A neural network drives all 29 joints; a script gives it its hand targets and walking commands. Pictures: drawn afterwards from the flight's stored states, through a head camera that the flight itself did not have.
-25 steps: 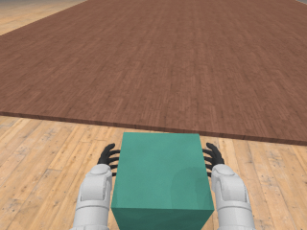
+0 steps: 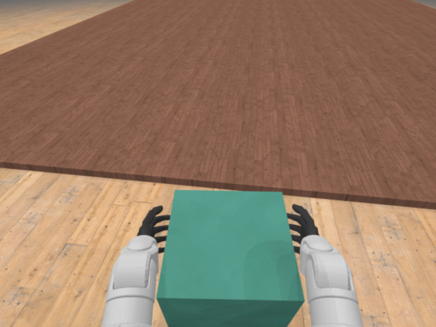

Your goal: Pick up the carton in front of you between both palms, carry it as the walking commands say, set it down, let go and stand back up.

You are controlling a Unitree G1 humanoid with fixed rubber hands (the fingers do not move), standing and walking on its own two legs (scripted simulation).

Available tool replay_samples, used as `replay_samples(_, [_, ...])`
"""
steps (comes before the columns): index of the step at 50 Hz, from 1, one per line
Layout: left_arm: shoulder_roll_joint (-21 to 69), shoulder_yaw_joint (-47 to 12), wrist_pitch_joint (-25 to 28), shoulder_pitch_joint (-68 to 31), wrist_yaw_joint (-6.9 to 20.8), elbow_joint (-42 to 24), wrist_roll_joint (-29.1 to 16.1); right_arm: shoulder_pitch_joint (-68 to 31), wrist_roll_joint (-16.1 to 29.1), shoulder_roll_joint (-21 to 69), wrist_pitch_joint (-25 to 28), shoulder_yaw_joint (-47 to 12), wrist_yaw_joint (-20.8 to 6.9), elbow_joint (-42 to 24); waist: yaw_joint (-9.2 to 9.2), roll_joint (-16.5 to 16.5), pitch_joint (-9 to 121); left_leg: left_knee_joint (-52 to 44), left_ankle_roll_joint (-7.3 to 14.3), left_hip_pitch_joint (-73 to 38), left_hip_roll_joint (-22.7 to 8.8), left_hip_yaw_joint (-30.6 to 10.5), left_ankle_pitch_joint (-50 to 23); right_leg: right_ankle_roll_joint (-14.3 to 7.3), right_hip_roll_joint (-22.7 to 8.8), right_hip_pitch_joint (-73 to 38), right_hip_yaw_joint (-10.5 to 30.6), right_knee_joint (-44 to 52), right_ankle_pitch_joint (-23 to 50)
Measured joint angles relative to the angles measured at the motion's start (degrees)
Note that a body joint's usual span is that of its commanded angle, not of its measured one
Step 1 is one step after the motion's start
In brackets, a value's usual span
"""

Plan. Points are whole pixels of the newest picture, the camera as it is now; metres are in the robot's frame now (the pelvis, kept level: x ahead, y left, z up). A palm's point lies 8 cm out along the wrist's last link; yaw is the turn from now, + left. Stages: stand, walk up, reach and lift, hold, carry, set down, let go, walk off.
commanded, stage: carry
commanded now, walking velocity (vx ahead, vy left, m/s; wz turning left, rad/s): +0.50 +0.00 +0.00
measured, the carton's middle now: (226, 269) +0.28 +0.00 -0.02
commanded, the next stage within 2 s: none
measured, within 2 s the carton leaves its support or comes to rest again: neither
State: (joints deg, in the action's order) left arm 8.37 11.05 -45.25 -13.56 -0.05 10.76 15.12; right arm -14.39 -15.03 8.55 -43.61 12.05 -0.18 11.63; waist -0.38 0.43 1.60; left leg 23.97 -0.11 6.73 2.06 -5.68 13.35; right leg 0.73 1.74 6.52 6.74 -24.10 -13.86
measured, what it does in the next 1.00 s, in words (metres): walks ahead: left foot, then right foot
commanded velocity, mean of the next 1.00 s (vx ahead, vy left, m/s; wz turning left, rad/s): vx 0.50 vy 0.00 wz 0.00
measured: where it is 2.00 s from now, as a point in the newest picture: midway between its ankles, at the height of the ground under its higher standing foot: (227, 220)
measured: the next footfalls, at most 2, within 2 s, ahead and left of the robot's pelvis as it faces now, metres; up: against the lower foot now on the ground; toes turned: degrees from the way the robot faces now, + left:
left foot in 0.32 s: +0.13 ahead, +0.10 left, +0.00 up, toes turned +8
right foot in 0.64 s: +0.39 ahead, -0.13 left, +0.00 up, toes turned -10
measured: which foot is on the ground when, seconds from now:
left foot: down 0.00-0.16, up 0.18-0.30, down 0.32-0.64, up 0.66-1.00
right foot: down 0.00-0.34, up 0.36-0.62, down 0.64-1.00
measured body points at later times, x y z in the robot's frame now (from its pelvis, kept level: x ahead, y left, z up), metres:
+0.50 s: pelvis +0.17 -0.01 +0.00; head +0.14 -0.02 +0.45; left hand +0.41 +0.14 +0.08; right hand +0.40 -0.17 +0.08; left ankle +0.09 +0.09 -0.74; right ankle +0.15 -0.12 -0.70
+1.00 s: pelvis +0.46 -0.04 +0.00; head +0.44 -0.06 +0.45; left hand +0.68 +0.12 +0.09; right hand +0.70 -0.18 +0.08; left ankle +0.58 +0.10 -0.71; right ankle +0.35 -0.12 -0.74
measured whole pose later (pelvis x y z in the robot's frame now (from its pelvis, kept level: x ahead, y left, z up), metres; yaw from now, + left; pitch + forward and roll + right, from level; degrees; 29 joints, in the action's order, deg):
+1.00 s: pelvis +0.46 -0.04 +0.00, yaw +2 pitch +5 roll +1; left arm 7.8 1.5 -64.8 5.9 -8.5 -31.9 0.2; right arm 6.4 -1.0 7.9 -63.5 2.1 8.6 -32.6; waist -2.4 0.8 8.5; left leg 35.5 0.2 34.5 -5.5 8.6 6.1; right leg -1.3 -1.6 2.0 -11.7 -13.8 -16.7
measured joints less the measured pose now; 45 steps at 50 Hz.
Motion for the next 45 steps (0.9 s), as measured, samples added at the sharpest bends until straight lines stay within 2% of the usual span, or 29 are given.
replay_samples(2, [-0.19, -0.56, -0.55, 0.95, -0.17, -1.67, -0.6, 0.76, 0.72, -0.16, -0.57, -0.91, 0.32, -1.41, -0.15, 0.01, 2.08, 1.88, 0.18, 2.47, -0.61, 1.35, 3.9, 0.01, -0.71, 2.97, -1.36, -2.77, -5.17])
replay_samples(4, [-0.36, -1.23, -1.41, 1.79, -0.6, -5.02, -1.64, 1.3, 1.68, -0.27, -1.41, -2.12, 0.88, -4.39, -0.26, 0.16, 3.37, 2.49, 0.08, 4.39, -1.16, 2.27, 3.06, -0.27, -1.48, 5.72, -3.1, -5.14, -7.19])
replay_samples(6, [-0.51, -1.94, -2.4, 2.55, -1.04, -8.63, -2.8, 1.98, 2.75, -0.39, -2.64, -3.06, 1.33, -8.12, -0.24, 0.88, 4.14, 3.77, -0.12, 5.88, -1.98, 2.48, 1.29, -0.33, -1.84, 6.87, -5.02, -5.69, -6.13])
replay_samples(9, [-0.66, -3.54, -4.74, 3.79, -1.78, -13.92, -4.77, 3.96, 4.25, -0.76, -5.61, -4.27, 1.98, -14.81, 0.0, 1.95, 5.63, 8.36, 0.04, 8.13, -3.6, 2.82, 6.61, -0.36, -1.72, 6.39, -7.55, -3.72, -1.66])
replay_samples(11, [-0.67, -5.33, -6.68, 4.45, -2.66, -17.15, -5.42, 5.57, 5.4, -0.96, -7.54, -4.53, 2.61, -19.09, 0.46, 1.36, 6.57, 13.03, 0.13, 10.86, -4.14, 5.46, 10.31, -0.54, -2.12, 6.13, -8.47, -3.7, -2.56])
replay_samples(13, [-0.83, -6.63, -9.06, 5.71, -3.31, -20.89, -5.97, 6.84, 6.66, -1.11, -9.65, -4.91, 3.0, -22.64, 0.68, 0.16, 7.34, 13.5, 0.22, 12.74, -3.84, 8.6, 12.03, -0.58, -3.12, 5.17, -8.66, -2.29, -3.94])
replay_samples(16, [-1.0, -7.53, -12.5, 7.94, -4.31, -27.48, -7.22, 8.18, 8.43, -1.2, -12.7, -6.06, 3.69, -27.89, 0.36, -1.26, 7.72, 4.8, 0.05, 11.69, -2.57, 13.34, 6.35, 0.05, -4.69, 4.01, -8.02, -1.95, -5.62])
replay_samples(18, [-1.14, -7.26, -14.57, 9.85, -5.1, -32.0, -8.43, 8.94, 9.37, -1.18, -14.45, -7.59, 4.42, -30.74, -0.28, -1.96, 8.01, 2.77, 1.46, 10.12, -2.01, 15.14, -0.51, 0.06, -5.82, 5.79, -7.98, -8.05, -8.94])
replay_samples(21, [-1.04, -7.2, -17.74, 14.28, -6.4, -36.39, -11.01, 12.1, 10.68, -1.28, -17.72, -9.73, 5.76, -33.78, -0.21, -0.23, 9.37, 3.12, 2.36, 8.4, -2.89, 15.71, 3.61, -0.85, -5.18, 13.49, -10.21, -23.44, -15.03])
replay_samples(23, [-0.86, -7.81, -19.63, 16.44, -7.02, -38.23, -12.07, 15.09, 11.67, -1.16, -19.67, -10.12, 6.71, -36.52, 0.38, 1.07, 9.53, 0.2, 1.82, 5.73, -3.64, 15.18, 4.28, -1.08, -4.74, 17.9, -12.14, -26.63, -15.45])
replay_samples(28, [-0.52, -8.53, -20.74, 19.12, -8.16, -40.77, -13.85, 19.0, 13.9, -0.8, -21.63, -10.09, 8.76, -41.24, 2.02, 2.49, 8.44, -5.84, -0.11, -2.11, -5.03, 14.24, 5.46, -0.73, -4.65, 23.14, -15.21, -14.31, -4.52])
replay_samples(31, [-0.55, -8.28, -20.47, 18.91, -10.05, -41.67, -14.75, 19.1, 15.15, -0.79, -21.73, -10.02, 9.96, -42.8, 2.26, 2.56, 7.34, -3.03, -1.79, -5.62, -6.03, 13.83, 10.21, -0.69, -4.29, 21.61, -17.96, -6.01, 1.5])
replay_samples(33, [-0.67, -8.42, -20.06, 17.62, -11.04, -40.73, -15.17, 18.59, 15.86, -0.9, -21.68, -9.24, 10.74, -43.08, 2.02, 3.24, 7.12, 6.66, -2.27, -3.95, -8.11, 13.0, 15.4, -3.38, -3.6, 20.18, -19.69, -6.87, 6.03])
replay_samples(35, [-0.81, -8.45, -19.76, 16.47, -11.75, -38.68, -15.49, 17.64, 16.56, -1.01, -22.13, -8.25, 11.32, -42.09, 0.91, 2.95, 7.09, 23.49, -1.38, 3.49, -7.81, 10.2, 14.97, -5.61, -3.44, 19.58, -20.32, -9.5, 2.96])
replay_samples(36, [-0.83, -8.3, -19.94, 16.28, -11.93, -38.32, -15.72, 17.22, 16.74, -1.05, -22.33, -8.06, 11.44, -41.55, 0.41, 2.5, 6.9, 30.59, -0.54, 7.58, -7.27, 9.46, 14.02, -6.01, -3.38, 18.49, -20.38, -8.87, 1.52])
replay_samples(38, [-0.73, -8.0, -20.19, 16.85, -11.69, -38.56, -16.13, 16.81, 16.77, -1.08, -22.28, -8.14, 11.34, -40.52, -0.68, 1.72, 6.75, 38.21, 0.71, 14.76, -6.83, 9.6, 9.85, -5.2, -3.16, 15.56, -20.25, -5.23, 1.57])
replay_samples(41, [-0.6, -8.47, -20.57, 17.94, -10.55, -39.76, -16.24, 17.22, 15.86, -1.01, -20.96, -8.18, 10.52, -39.46, -2.2, 0.5, 6.75, 36.13, 1.04, 21.8, -6.94, 10.59, 4.03, -4.75, -3.06, 10.18, -19.75, 1.17, 2.08])
replay_samples(45, [-0.54, -8.72, -19.89, 18.82, -9.38, -41.27, -15.49, 18.89, 14.94, -0.8, -19.94, -9.29, 9.19, -41.29, -2.96, -0.2, 7.01, 24.81, 0.31, 26.52, -7.46, 11.88, -1.82, -3.92, -3.24, 3.15, -18.94, 7.6, 1.38])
